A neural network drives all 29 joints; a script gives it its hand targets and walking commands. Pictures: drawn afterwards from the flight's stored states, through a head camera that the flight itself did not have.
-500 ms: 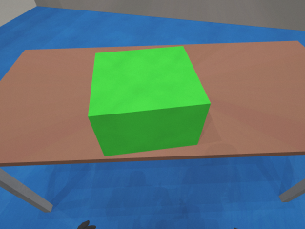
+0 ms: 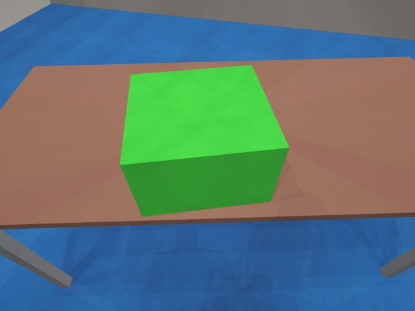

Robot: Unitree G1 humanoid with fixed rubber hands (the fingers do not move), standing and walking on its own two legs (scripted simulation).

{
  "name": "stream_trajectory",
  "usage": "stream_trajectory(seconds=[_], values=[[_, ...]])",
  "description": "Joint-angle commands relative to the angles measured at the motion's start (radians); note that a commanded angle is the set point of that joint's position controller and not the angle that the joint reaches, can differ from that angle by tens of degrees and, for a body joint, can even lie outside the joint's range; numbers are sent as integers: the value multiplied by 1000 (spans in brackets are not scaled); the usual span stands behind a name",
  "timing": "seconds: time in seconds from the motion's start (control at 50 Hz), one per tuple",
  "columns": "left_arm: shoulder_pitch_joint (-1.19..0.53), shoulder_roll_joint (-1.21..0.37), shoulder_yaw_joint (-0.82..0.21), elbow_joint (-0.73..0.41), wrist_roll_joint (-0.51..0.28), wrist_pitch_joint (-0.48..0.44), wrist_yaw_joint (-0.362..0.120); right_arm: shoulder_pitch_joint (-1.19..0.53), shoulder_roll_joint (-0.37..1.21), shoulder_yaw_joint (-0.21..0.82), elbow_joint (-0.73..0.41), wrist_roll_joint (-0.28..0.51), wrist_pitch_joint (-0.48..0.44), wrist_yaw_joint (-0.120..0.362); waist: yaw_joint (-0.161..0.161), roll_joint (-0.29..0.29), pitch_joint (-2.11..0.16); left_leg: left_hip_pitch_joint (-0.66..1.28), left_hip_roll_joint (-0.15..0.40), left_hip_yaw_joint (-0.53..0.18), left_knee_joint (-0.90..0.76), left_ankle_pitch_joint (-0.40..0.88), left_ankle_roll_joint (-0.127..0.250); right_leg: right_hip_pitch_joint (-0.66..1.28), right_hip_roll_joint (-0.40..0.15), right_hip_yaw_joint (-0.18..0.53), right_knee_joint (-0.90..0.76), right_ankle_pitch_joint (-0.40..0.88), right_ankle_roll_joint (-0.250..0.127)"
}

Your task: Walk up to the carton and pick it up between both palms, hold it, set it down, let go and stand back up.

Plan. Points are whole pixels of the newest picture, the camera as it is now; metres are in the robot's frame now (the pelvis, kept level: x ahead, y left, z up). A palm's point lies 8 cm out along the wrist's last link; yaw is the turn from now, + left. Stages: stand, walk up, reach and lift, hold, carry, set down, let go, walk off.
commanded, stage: stand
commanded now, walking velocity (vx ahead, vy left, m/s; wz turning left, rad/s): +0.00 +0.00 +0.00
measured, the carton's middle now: (199, 137) +0.50 +0.03 +0.02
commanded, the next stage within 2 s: walk up in 1.02 s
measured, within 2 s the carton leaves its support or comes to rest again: neither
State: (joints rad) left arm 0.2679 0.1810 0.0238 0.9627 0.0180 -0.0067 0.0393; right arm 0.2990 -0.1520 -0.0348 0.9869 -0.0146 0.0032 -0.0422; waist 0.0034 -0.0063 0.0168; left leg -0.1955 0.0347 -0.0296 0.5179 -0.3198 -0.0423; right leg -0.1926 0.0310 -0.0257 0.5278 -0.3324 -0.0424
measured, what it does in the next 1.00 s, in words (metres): stands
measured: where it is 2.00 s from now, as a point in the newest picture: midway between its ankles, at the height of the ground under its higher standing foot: outside the picture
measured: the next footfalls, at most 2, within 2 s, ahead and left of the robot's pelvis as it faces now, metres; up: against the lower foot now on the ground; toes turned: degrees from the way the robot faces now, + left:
none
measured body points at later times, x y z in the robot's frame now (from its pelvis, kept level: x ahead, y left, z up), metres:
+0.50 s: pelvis -0.02 +0.00 +0.01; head -0.01 +0.01 +0.46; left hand -0.03 +0.21 -0.16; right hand -0.04 -0.21 -0.16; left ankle -0.03 +0.15 -0.73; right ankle -0.03 -0.09 -0.73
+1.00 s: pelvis -0.03 +0.00 +0.01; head -0.03 +0.00 +0.46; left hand -0.06 +0.21 -0.16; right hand -0.06 -0.20 -0.16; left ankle -0.03 +0.15 -0.73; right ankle -0.03 -0.09 -0.73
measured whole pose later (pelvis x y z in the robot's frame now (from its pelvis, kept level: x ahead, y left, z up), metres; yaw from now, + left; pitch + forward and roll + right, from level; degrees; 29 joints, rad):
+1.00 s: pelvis -0.03 +0.00 +0.01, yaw +0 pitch -2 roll +0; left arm 0.33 0.12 0.00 1.17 0.01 -0.01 0.04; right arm 0.32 -0.09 0.00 1.17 -0.01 0.00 -0.04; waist 0.01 -0.01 0.02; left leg -0.16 0.03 -0.03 0.43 -0.23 -0.04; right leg -0.16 0.02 -0.02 0.45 -0.25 -0.04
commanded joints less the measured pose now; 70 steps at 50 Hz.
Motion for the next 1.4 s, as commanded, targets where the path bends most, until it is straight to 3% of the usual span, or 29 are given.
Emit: stream_trajectory(seconds=[0.0,0.1,0.14,0.16,0.26,0.28,0.3,0.36,0.42,0.44,0.56,0.58,0.6,0.62,0.66,0.68,0.7,0.72,0.78,0.84,0.88,1.02,1.06,1.12,1.16,1.22,1.28,1.36,1.38], values=[[70,60,9,2,-10,-16,1,45,-103,-15,2,4,-7,-3,12,39,-8,18,39,-27,-66,337,50,43,-93,86,-82,404,-11],[46,57,9,44,-7,3,2,41,-71,-9,38,1,-1,-10,-5,5,77,-3,46,-33,-96,261,48,-18,-95,90,-128,318,-14],[13,88,21,42,-9,-1,-5,51,-67,-5,64,3,6,-2,-2,-35,75,-47,35,-37,-125,165,39,-3,-82,71,-145,173,-4],[28,52,14,55,2,-2,-3,20,-71,-6,70,-6,-2,-4,17,-21,17,6,37,-45,-121,183,51,9,-90,86,-147,187,-4],[79,26,-3,110,-3,-15,7,91,-53,-3,123,2,-2,-9,-1,47,45,65,42,-39,-102,295,50,7,-108,93,-145,320,-10],[68,51,6,110,-6,-14,7,60,-39,2,112,1,-4,-5,-4,-13,49,32,46,-45,-109,296,50,6,-95,82,-145,314,-2],[92,19,-4,122,0,-12,7,53,-24,4,109,3,0,-7,2,-14,78,44,40,-34,-116,252,39,-38,-95,91,-171,242,-7],[119,43,3,128,-1,-16,6,65,-65,-2,140,-2,2,-16,16,51,68,34,43,-27,-125,219,46,-8,-99,98,-175,234,-5],[100,0,-10,144,-7,-13,4,65,-21,6,145,3,-3,-10,4,-20,121,-15,46,-41,-148,180,42,-13,-91,93,-171,210,-1],[143,-1,-15,160,-5,-13,-2,76,-23,6,156,8,2,-12,12,25,100,18,41,-29,-140,164,46,-33,-92,93,-183,203,-3],[119,34,-1,167,-12,-9,2,70,-36,3,161,4,-6,-5,16,-18,54,19,39,-37,-153,139,35,-21,-81,96,-188,123,11],[71,-1,-9,161,-11,-9,-2,59,-29,6,160,4,-9,3,1,63,46,15,34,-28,-146,133,35,-17,-93,104,-180,144,-4],[103,34,0,171,-2,-11,1,71,-31,8,175,-1,-10,-6,7,5,66,17,49,-36,-149,170,41,-24,-99,101,-182,172,1],[97,-6,-11,171,-7,-10,5,50,-22,9,165,1,-11,-4,8,48,74,-4,44,-30,-145,198,37,-8,-100,92,-180,209,4],[97,31,-2,169,-4,-12,5,62,-27,8,171,-1,-6,-9,11,27,97,15,36,-26,-149,185,31,-47,-99,104,-192,154,8],[129,-6,-11,187,-4,-8,5,55,7,17,168,-2,-4,-10,15,-30,84,53,45,-24,-137,192,31,-81,-97,105,-193,128,0],[138,19,-8,190,0,-5,4,88,-12,17,183,1,-8,-6,14,15,34,69,43,-21,-136,186,36,-52,-98,106,-193,146,-1],[103,24,-6,182,-3,-6,-1,99,-48,10,178,6,-6,-7,-3,-9,88,-8,40,-33,-156,161,36,-30,-87,86,-182,156,5],[159,6,-4,193,0,-8,3,64,-15,18,183,-4,-9,-6,29,52,61,8,38,-10,-145,173,36,-9,-95,97,-178,171,1],[133,18,-7,201,-3,-10,5,109,-17,20,188,1,-13,-7,2,4,76,-16,47,-33,-157,221,34,19,-109,90,-172,219,-1],[144,14,-11,202,-9,-3,3,95,-26,23,190,1,-17,-13,18,-42,77,-29,49,-51,-163,182,48,10,-95,85,-165,191,7],[137,13,-21,201,-10,-3,2,125,-8,26,185,1,7,-3,-6,18,164,-8,33,-24,-159,96,43,-116,-96,115,-229,11,1],[145,-1,-30,211,-4,-6,4,124,-39,13,182,3,3,2,-9,-17,131,31,39,-37,-159,131,39,-114,-100,109,-232,29,-1],[155,17,-16,198,-13,-10,-3,151,4,33,191,3,-10,1,-1,43,73,-7,31,-21,-142,141,32,-36,-101,115,-217,83,-1],[164,12,-16,207,-10,-6,-2,105,25,29,179,4,-12,-5,16,-22,101,-8,39,-30,-149,141,40,-51,-96,103,-221,71,5],[89,83,-27,157,-9,-8,15,82,-93,31,146,-2,-25,-14,9,1,114,-117,45,-56,-101,139,71,13,-133,102,-207,96,-2],[94,92,-35,170,-11,-8,14,95,-85,36,132,-8,-34,-16,-1,-30,81,-60,37,-46,-52,158,63,-17,-154,102,-207,128,-16],[46,107,-30,141,-9,10,11,148,-72,48,139,-1,-30,-15,-10,-14,72,-94,50,-100,-73,154,62,-20,-120,32,-153,53,-8],[64,87,-38,142,-12,13,8,118,-93,47,126,1,-27,-16,4,52,88,-98,48,-102,-86,110,66,-39,-120,40,-148,44,-10]])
